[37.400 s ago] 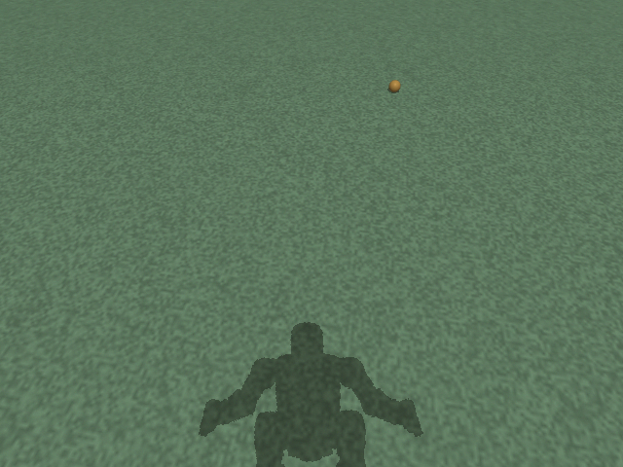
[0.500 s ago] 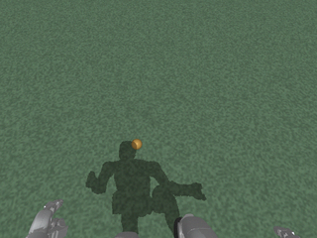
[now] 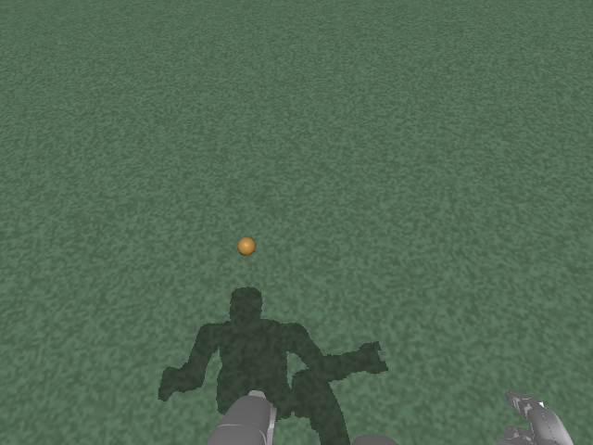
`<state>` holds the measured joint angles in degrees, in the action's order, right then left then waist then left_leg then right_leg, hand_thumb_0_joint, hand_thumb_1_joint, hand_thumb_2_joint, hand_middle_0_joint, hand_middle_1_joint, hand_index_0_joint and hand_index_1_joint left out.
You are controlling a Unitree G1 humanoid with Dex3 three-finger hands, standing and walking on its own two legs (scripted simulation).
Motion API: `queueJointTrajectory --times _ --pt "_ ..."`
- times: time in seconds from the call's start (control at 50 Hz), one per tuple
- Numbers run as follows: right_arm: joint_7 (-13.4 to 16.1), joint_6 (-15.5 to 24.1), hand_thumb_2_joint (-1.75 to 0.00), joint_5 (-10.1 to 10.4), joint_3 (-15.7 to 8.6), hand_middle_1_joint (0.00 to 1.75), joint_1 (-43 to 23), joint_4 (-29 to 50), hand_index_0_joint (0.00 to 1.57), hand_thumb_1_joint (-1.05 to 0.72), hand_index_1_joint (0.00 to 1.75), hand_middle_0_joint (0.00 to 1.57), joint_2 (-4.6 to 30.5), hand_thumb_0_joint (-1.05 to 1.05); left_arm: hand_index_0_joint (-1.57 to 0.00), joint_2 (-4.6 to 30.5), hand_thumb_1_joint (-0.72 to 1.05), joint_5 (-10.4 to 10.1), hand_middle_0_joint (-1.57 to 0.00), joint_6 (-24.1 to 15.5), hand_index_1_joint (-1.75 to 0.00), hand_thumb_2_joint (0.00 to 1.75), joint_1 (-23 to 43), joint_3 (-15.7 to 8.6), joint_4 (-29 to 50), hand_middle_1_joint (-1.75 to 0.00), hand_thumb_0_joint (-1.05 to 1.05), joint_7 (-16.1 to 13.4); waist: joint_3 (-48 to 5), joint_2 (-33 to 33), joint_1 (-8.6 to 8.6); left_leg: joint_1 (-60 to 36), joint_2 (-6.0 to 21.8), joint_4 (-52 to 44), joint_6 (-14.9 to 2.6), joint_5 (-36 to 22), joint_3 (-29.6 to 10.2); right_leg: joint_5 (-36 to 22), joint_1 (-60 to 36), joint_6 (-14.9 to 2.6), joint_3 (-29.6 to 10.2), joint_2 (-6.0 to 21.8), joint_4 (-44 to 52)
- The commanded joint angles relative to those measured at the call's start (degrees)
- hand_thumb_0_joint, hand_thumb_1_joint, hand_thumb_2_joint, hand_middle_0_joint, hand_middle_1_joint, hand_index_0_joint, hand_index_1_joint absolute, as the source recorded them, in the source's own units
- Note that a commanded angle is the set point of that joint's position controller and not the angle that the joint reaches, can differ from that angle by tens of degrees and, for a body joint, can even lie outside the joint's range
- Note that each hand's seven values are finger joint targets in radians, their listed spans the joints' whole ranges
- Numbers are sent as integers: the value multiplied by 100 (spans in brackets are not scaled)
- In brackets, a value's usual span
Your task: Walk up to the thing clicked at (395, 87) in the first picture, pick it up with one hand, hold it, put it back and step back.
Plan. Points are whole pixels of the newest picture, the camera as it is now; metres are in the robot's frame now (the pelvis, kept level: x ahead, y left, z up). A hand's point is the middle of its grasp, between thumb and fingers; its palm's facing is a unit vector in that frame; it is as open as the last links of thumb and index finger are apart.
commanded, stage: step back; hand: left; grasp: from above
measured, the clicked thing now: (246, 245) +0.82 +0.25 -0.72
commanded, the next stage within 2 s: stand in 1.62 s
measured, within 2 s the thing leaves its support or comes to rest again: neither
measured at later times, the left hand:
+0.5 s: hand out of the picture -0.09 +0.24 -0.14, palm faces +0.06 -0.93 -0.36, open 7.4 cm
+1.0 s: hand out of the picture -0.24 +0.26 -0.13, palm faces +0.10 -0.90 -0.42, open 7.4 cm
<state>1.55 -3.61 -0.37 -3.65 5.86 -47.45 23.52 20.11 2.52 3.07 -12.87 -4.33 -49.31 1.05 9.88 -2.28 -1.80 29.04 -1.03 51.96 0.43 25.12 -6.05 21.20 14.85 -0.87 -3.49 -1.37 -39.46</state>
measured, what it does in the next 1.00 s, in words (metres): walks backwards: left foot, then right foot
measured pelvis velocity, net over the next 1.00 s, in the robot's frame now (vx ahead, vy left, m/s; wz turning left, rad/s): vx -0.26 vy -0.03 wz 0.10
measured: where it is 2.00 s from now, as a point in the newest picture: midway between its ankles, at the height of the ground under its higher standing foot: outside the picture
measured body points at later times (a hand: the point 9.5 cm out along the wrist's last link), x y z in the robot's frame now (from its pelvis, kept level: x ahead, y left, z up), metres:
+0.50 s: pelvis -0.18 -0.03 +0.01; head -0.12 -0.01 +0.45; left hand -0.09 +0.29 -0.12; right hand -0.05 -0.33 -0.10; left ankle -0.13 +0.10 -0.72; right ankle -0.22 -0.17 -0.65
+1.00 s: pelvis -0.26 -0.03 +0.01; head -0.24 -0.04 +0.46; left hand -0.24 +0.30 -0.10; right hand -0.18 -0.34 -0.12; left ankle -0.28 +0.08 -0.72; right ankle -0.26 -0.17 -0.71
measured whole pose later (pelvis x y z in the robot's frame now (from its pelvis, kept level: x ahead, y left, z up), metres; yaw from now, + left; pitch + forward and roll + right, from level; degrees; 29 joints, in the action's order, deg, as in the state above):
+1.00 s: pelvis -0.26 -0.03 +0.01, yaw +6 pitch -2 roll +2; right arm -1.8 0.3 -2.3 -3.8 14.5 -56.4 21.3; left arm 23.3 2.1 -0.2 -13.7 -4.2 -53.7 0.4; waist 5.1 1.6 -1.6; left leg 12.1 -3.3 32.1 -1.0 17.4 0.3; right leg 24.2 16.1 -1.0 -1.3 4.1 -42.4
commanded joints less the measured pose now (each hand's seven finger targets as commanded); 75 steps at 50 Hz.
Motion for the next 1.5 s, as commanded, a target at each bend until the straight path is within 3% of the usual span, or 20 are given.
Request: queueJointTrajectory --times 0.0,0.14,0.22,0.3,0.36,0.5,0.56,0.6,0.62,0.7,0.8,0.9,0.92,0.96,1.0,1.06,1.2,1.26,1.32,1.48 --pt "31 152 -90 75 -275 30 434 207 20 -90 30 20 1079 0 -20 1585 90 -6 -20 -220 -30 90 1038 -437 867 -30 0 -201 -469 1009 383 -355 -631 1932 -27 72 -390 -1679 1039 -955 -994 1298 1747" --pt "89 298 -90 -38 -115 30 501 347 20 -90 30 20 751 0 -20 1430 90 35 -20 -134 -30 90 261 -424 870 -30 0 -328 -1159 1561 -128 -60 -165 -334 96 630 139 -3112 -1280 -1092 -1024 1530 1074" --pt "48 349 -90 -102 -222 30 1151 33 20 -90 30 20 810 0 -20 1456 90 -115 -20 8 -30 90 437 -329 977 -30 0 -276 -1675 1197 123 -1475 -85 -3135 -125 -1416 551 -3067 -1033 -692 -711 1216 121" --pt "20 329 -90 -233 -483 30 295 361 20 -90 30 20 2010 0 -20 1428 90 -113 -20 32 -30 90 930 -334 1071 -30 0 -341 -964 -1131 325 -522 2729 -3477 -2021 -2718 -2725 1631 741 49 -620 -42 -2978" --pt "54 343 -90 -258 -229 30 -165 450 20 -90 30 20 1223 0 -20 1324 90 -219 -20 52 -30 90 357 -339 695 -30 0 -239 -902 -414 -109 -871 1491 -2929 -1321 -3347 -700 808 950 7 -702 -453 -3589" --pt "-51 256 -90 -197 -307 30 493 259 20 -90 30 20 1189 0 -20 1164 90 -127 -20 -279 -30 90 239 -205 488 -30 0 -176 -1471 -888 390 -2695 1278 -2526 -1294 -1623 -525 908 714 210 130 20 50" --pt "-101 99 -90 -154 -277 30 220 217 20 -90 30 20 1197 0 -20 1140 90 -76 -20 -453 -30 90 -554 -242 -81 -30 0 -232 -1570 -571 7 -1822 1010 -1503 -893 -1454 -84 -405 -725 -6 188 2 2487" --pt "-113 144 -90 -131 -57 30 315 387 20 -90 30 20 533 0 -20 1918 90 55 -20 -514 -30 90 -384 -443 -31 -30 0 -261 -1096 1222 57 671 -140 -483 -213 528 102 -101 -1311 -414 -2423 1415 2184" --pt "-23 130 -90 -136 -191 30 -182 419 20 -90 30 20 884 0 -20 2353 90 72 -20 -487 -30 90 82 -505 168 -30 0 -268 -822 1172 -234 -134 121 -37 -28 793 -530 941 599 -1264 -3105 2401 2476" --pt "-123 211 -90 -16 -200 30 265 -92 20 -90 30 20 921 0 -20 1579 90 -10 -20 -566 -30 90 807 -325 192 -30 0 -278 -274 854 273 -193 -246 415 11 -370 -346 -664 295 -758 -1067 1273 1988" --pt "-225 364 -90 -165 -170 30 19 -61 20 -90 30 20 898 0 -20 1760 90 38 -20 -593 -30 90 17 -412 -15 -30 0 -203 -373 1342 -250 -70 11 -876 104 128 87 1131 -516 -887 -1342 1460 2182" --pt "-297 549 -90 -170 -315 30 610 -368 20 -90 30 20 916 0 -20 1730 90 -24 -20 -476 -30 90 170 -305 43 -30 0 -113 -690 1121 68 -1760 -116 -2837 -162 -375 704 638 -34 -770 -809 1361 1552" --pt "-270 605 -90 -176 -364 30 858 -472 20 -90 30 20 947 0 -20 1474 90 -52 -20 -460 -30 90 144 -197 52 -30 0 -110 -955 769 217 -2537 -1 -3155 -261 -565 309 37 325 -548 -369 1014 757" --pt "-224 661 -90 -250 -575 30 1416 -499 20 -90 30 20 1835 0 -20 1155 90 -137 -20 -489 -30 90 549 -134 230 -30 0 -122 -984 -818 571 -3375 2024 -3887 -1267 1098 -3033 1138 2527 -58 583 -5 -1407" --pt "-215 651 -90 -171 -561 30 1212 -454 20 -90 30 20 1661 0 -20 1589 90 -114 -20 -538 -30 90 684 -213 208 -30 0 -128 -464 -139 468 -2527 2113 -3846 -1623 575 -2636 991 2144 -128 -164 402 -1681" --pt "-176 727 -90 -158 -390 30 923 -350 20 -90 30 20 1145 0 -20 1384 90 -135 -20 -589 -30 90 286 -173 11 -30 0 -57 -498 -319 218 -2569 1358 -3451 -1107 -1500 -1083 356 1818 -94 51 508 -1221" --pt "-131 570 -90 -76 -247 30 589 -225 20 -90 30 20 1010 0 -20 1149 90 -183 -20 -610 -30 90 266 -159 -189 -30 0 -84 -758 -675 120 -1515 1043 -2593 -888 -3039 -115 -704 -101 -5 635 188 570" --pt "-103 469 -90 44 -58 30 534 -192 20 -90 30 20 598 0 -20 1376 90 -132 -20 -638 -30 90 -140 -246 -436 -30 0 -191 -1171 181 -150 -555 528 -1426 -404 -1508 123 -1612 -1609 -158 154 423 1329" --pt "-25 316 -90 -35 -172 30 1068 -524 20 -90 30 20 910 0 -20 1947 90 -76 -20 -633 -30 90 670 -299 -155 -30 0 -210 -996 990 106 -1021 116 117 -81 1161 42 830 147 -1353 -2683 2453 2442" --pt "-82 408 -90 -79 -67 30 1086 -939 20 -90 30 20 784 0 -20 1601 90 -82 -20 -594 -30 90 1066 -258 -236 -30 0 -175 -1137 1324 163 -1201 205 -1360 -46 253 522 -370 33 -790 -833 1582 1832"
